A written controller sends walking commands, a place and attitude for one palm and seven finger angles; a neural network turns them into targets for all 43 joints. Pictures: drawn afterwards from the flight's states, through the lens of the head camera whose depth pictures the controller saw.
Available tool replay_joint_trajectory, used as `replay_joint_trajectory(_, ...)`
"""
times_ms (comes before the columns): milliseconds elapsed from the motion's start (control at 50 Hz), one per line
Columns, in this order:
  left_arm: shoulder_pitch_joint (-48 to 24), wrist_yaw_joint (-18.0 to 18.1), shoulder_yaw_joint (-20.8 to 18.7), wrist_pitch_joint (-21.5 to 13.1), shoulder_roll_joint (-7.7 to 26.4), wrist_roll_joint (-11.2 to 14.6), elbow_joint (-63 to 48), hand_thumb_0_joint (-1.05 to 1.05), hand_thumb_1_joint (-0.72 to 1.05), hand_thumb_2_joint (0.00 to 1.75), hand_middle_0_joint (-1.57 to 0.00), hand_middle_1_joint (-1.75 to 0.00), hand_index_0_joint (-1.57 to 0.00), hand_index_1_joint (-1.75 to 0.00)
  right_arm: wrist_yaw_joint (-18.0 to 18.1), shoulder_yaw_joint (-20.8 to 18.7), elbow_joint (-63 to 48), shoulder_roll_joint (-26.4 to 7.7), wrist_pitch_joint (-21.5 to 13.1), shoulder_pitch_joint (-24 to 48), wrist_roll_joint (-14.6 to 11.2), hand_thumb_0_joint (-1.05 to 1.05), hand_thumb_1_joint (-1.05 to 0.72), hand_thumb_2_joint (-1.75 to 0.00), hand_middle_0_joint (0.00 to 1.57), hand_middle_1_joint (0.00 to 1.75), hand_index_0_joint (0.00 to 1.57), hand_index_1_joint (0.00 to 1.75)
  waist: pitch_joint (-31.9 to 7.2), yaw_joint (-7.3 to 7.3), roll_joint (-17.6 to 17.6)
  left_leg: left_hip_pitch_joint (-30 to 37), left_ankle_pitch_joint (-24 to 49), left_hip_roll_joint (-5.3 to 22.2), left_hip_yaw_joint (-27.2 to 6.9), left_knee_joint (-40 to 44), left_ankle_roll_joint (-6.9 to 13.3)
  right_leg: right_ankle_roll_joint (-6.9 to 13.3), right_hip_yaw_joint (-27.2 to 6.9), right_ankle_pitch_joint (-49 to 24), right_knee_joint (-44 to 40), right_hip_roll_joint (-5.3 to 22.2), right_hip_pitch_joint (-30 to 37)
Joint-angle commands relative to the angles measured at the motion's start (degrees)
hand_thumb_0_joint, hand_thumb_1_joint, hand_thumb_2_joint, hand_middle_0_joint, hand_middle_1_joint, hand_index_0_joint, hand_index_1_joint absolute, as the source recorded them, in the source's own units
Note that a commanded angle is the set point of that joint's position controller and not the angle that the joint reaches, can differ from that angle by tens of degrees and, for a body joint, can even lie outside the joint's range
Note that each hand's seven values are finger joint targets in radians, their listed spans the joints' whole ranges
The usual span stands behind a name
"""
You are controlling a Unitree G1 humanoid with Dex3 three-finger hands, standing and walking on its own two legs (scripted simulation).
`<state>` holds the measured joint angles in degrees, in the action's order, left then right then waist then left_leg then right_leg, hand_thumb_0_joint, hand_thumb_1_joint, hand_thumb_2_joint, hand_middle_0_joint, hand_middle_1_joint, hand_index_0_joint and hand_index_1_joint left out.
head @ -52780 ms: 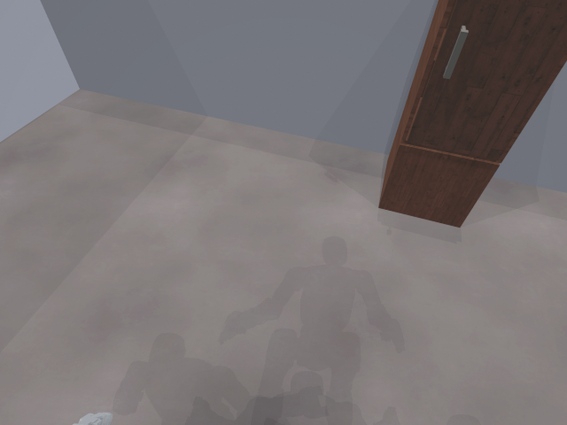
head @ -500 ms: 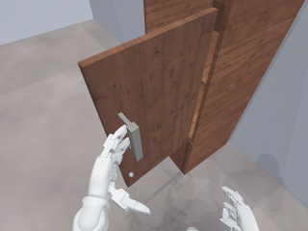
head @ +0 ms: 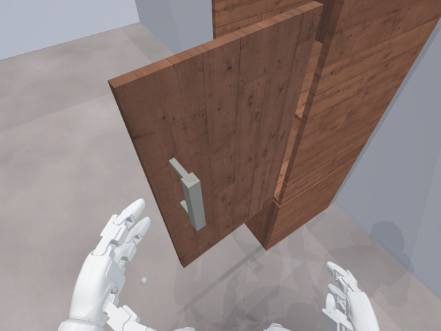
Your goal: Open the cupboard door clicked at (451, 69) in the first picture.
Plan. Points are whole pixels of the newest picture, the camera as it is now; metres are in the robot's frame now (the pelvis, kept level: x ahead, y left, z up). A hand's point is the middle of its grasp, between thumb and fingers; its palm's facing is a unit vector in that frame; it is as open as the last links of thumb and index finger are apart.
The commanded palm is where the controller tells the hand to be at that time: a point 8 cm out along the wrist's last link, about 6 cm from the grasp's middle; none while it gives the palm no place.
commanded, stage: slide the hand sideways off the handle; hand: left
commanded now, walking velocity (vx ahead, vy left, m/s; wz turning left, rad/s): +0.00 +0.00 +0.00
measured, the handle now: (187, 196) +0.32 +0.08 +0.09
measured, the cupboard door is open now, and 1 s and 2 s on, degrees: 94 94 94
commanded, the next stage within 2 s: draw the hand back to the body in 0.10 s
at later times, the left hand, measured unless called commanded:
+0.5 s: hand (110, 282) +0.17 +0.16 +0.11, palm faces -0.05 -1.00 -0.07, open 16.3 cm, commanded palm +0.14 +0.22 +0.13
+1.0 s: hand (40, 255) +0.19 +0.23 +0.16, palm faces +0.28 -0.89 -0.35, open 13.9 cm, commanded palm +0.14 +0.28 +0.19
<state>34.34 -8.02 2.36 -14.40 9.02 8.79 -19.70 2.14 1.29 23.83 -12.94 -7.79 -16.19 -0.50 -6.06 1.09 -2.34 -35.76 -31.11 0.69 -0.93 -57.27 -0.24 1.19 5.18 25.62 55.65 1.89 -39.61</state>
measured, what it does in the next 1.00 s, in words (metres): stands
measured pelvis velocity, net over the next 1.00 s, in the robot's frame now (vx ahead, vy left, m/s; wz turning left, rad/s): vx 0.00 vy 0.02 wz -0.01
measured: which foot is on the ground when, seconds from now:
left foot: down 0.00-1.00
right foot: down 0.00-1.00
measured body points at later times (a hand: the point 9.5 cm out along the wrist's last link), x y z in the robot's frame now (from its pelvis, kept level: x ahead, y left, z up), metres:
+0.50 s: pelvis -0.01 +0.02 +0.00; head +0.00 +0.01 +0.45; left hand +0.17 +0.21 +0.12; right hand +0.17 -0.20 -0.05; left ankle -0.02 +0.12 -0.68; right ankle +0.02 -0.11 -0.68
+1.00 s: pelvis +0.00 +0.02 +0.05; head -0.01 +0.01 +0.50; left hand +0.16 +0.28 +0.18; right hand +0.19 -0.19 -0.03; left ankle -0.02 +0.12 -0.68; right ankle +0.02 -0.11 -0.68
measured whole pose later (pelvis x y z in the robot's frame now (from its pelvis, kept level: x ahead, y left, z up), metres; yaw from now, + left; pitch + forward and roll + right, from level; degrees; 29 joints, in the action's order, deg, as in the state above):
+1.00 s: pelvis +0.00 +0.02 +0.05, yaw +0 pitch -1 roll -1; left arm 33.2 6.3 -8.2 -2.5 16.9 1.8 -26.3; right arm 6.0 3.3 31.8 -12.6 -9.9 -14.7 0.1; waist -0.9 3.6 -3.3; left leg -13.3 -23.0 -0.1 0.3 -37.5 1.5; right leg -0.7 4.1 16.8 34.7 1.8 -16.6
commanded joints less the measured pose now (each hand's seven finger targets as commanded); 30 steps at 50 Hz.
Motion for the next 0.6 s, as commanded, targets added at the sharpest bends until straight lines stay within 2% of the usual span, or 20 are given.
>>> replay_joint_trajectory(0, 1.36, -1.80, -3.71, -5.26, 4.35, 2.12, -14.09, 0.00, -0.50, 0.30, -0.15, -0.30, -0.15, -0.30, 0.55, -2.96, -10.04, -5.68, -4.05, 3.78, -0.67, 0.00, -0.90, -0.90, 0.20, 0.30, 0.20, 0.30, -8.17, -0.60, 2.39, -2.91, 16.55, -2.22, 0.17, 6.72, 0.79, 0.16, -4.20, -14.77, -8.28, -1.27, 12.52)
replay_joint_trajectory(40, 2.26, -2.37, -4.10, -5.48, 4.48, 2.67, -13.77, 0.00, -0.50, 0.30, -0.15, -0.30, -0.15, -0.30, 0.66, -2.99, -10.23, -5.69, -4.24, 3.81, -0.82, 0.00, -0.90, -0.90, 0.20, 0.30, 0.20, 0.30, -7.71, -0.61, 2.76, -3.27, 14.77, -2.12, 0.05, 6.79, 0.72, 0.07, -3.70, -11.71, -8.24, -1.35, 11.24)
replay_joint_trajectory(80, -0.63, -2.52, -2.68, -5.54, 3.98, 2.67, -14.40, 0.00, -0.50, 0.30, -0.15, -0.30, -0.15, -0.30, 0.81, -2.80, -10.34, -6.09, -4.56, 3.58, -0.86, 0.00, -0.90, -0.90, 0.20, 0.30, 0.20, 0.30, -6.45, -1.64, 2.11, -3.22, 13.34, -2.00, -0.28, 6.61, 0.79, -0.02, -3.27, -9.54, -8.24, -1.54, 8.91)
replay_joint_trajectory(100, -1.92, -2.33, -2.49, -5.43, 4.10, 2.53, -14.51, 0.00, -0.50, 0.30, -0.15, -0.30, -0.15, -0.30, 0.92, -2.77, -10.18, -6.22, -4.80, 3.84, -0.77, 0.00, -0.90, -0.90, 0.20, 0.30, 0.20, 0.30, -6.32, -1.71, 2.41, -3.48, 12.70, -1.94, -0.51, 6.52, 0.80, 0.11, -3.35, -8.17, -8.19, -1.64, 8.57)
replay_joint_trajectory(140, -0.16, -2.04, -1.68, -4.94, 3.17, 2.28, -13.77, 0.00, -0.50, 0.30, -0.15, -0.30, -0.15, -0.30, 0.92, -2.78, -10.61, -6.14, -5.04, 3.53, -0.84, 0.00, -0.90, -0.90, 0.20, 0.30, 0.20, 0.30, -6.35, -1.33, 2.60, -3.61, 11.84, -1.92, -0.59, 6.69, 0.78, 0.04, -3.03, -6.89, -8.13, -1.63, 8.12)
replay_joint_trajectory(180, -1.44, -1.40, -2.00, -4.43, 4.13, 1.69, -14.63, 0.00, -0.50, 0.30, -0.15, -0.30, -0.15, -0.30, 0.96, -2.77, -10.79, -6.36, -5.15, 3.53, -0.90, 0.00, -0.90, -0.90, 0.20, 0.30, 0.20, 0.30, -7.14, -1.20, 1.79, -3.26, 11.18, -1.92, -0.82, 7.07, 0.72, 0.13, -2.65, -6.08, -7.65, -1.65, 7.69)
replay_joint_trajectory(200, -1.41, -0.82, -3.39, -4.00, 5.69, 1.44, -15.59, 0.00, -0.50, 0.30, -0.15, -0.30, -0.15, -0.30, 1.00, -2.75, -10.92, -6.35, -5.05, 3.60, -0.88, 0.00, -0.90, -0.90, 0.20, 0.30, 0.20, 0.30, -7.94, -0.54, 1.70, -3.09, 11.55, -1.81, -0.90, 7.59, 0.76, 0.34, -2.59, -6.06, -7.59, -1.74, 8.86)
replay_joint_trajectory(240, -0.36, 0.09, -4.79, -2.97, 6.62, 1.46, -17.34, 0.00, -0.50, 0.30, -0.15, -0.30, -0.15, -0.30, 1.02, -2.55, -11.19, -5.78, -4.96, 3.55, -1.10, 0.00, -0.90, -0.90, 0.20, 0.30, 0.20, 0.30, -8.79, 0.06, 0.13, -1.81, 12.12, -1.78, -0.70, 8.45, 0.78, 0.33, -2.49, -7.01, -8.04, -1.65, 10.05)
replay_joint_trajectory(280, -0.12, 0.66, -6.89, -1.82, 7.46, 1.83, -17.53, 0.00, -0.50, 0.30, -0.15, -0.30, -0.15, -0.30, 1.25, -2.39, -11.01, -5.58, -4.73, 3.73, -1.33, 0.00, -0.90, -0.90, 0.20, 0.30, 0.20, 0.30, -8.59, 0.42, 1.17, -1.39, 12.76, -1.69, -0.80, 9.42, 0.71, 0.30, -2.08, -7.90, -8.50, -1.84, 11.20)
replay_joint_trajectory(300, 0.18, 0.82, -7.46, -1.12, 7.59, 2.02, -16.66, 0.00, -0.50, 0.30, -0.15, -0.30, -0.15, -0.30, 1.32, -2.33, -10.75, -5.62, -4.55, 4.14, -1.38, 0.00, -0.90, -0.90, 0.20, 0.30, 0.20, 0.30, -7.75, 0.50, 2.01, -1.56, 12.92, -1.59, -0.95, 9.79, 0.73, 0.38, -2.09, -7.83, -9.08, -2.01, 11.80)
replay_joint_trajectory(340, -0.45, 0.34, -6.16, -0.22, 6.11, 2.70, -17.19, 0.00, -0.50, 0.30, -0.15, -0.30, -0.15, -0.30, 1.31, -1.93, -10.73, -5.68, -4.80, 4.49, -1.68, 0.00, -0.90, -0.90, 0.20, 0.30, 0.20, 0.30, -6.12, -0.07, 1.17, -0.66, 12.49, -1.41, -0.95, 10.76, 0.64, 0.09, -1.62, -7.71, -9.85, -2.03, 11.36)
replay_joint_trajectory(420, -2.88, -0.81, -5.78, 1.69, 6.38, 3.34, -17.35, 0.00, -0.50, 0.30, -0.15, -0.30, -0.15, -0.30, 1.59, -1.35, -9.98, -6.31, -5.83, 4.99, -1.84, 0.00, -0.90, -0.90, 0.20, 0.30, 0.20, 0.30, -2.86, -0.91, 1.22, 0.48, 9.27, -1.17, -1.47, 12.48, 0.80, -0.19, -1.46, -3.71, -12.11, -2.06, 10.48)
replay_joint_trajectory(440, -3.16, -0.94, -6.54, 1.96, 7.08, 3.49, -18.08, 0.00, -0.50, 0.30, -0.15, -0.30, -0.15, -0.30, 1.66, -1.26, -9.74, -6.39, -6.17, 4.76, -1.84, 0.00, -0.90, -0.90, 0.20, 0.30, 0.20, 0.30, -3.54, -0.53, 0.03, 1.26, 9.40, -1.10, -1.65, 12.98, 0.71, -0.07, -1.33, -3.75, -12.11, -2.03, 11.08)
replay_joint_trajectory(540, -2.24, -1.44, -11.63, 3.92, 9.84, 4.71, -18.15, 0.00, -0.50, 0.30, -0.15, -0.30, -0.15, -0.30, 1.97, -1.10, -8.40, -6.10, -7.06, 5.16, -1.92, 0.00, -0.90, -0.90, 0.20, 0.30, 0.20, 0.30, -3.76, 0.65, 1.16, 3.33, 12.21, -1.06, -1.77, 14.79, 0.60, 0.01, -0.91, -6.91, -13.43, -2.06, 14.69)
replay_joint_trajectory(580, -2.69, -2.12, -12.02, 4.40, 9.67, 5.37, -19.19, 0.00, -0.50, 0.30, -0.15, -0.30, -0.15, -0.30, 2.00, -0.98, -8.06, -6.17, -7.45, 5.56, -2.06, 0.00, -0.90, -0.90, 0.20, 0.30, 0.20, 0.30, -3.80, 0.75, 0.01, 4.69, 13.61, -1.05, -1.62, 15.42, 0.46, -0.03, -0.61, -8.66, -13.82, -2.16, 15.42)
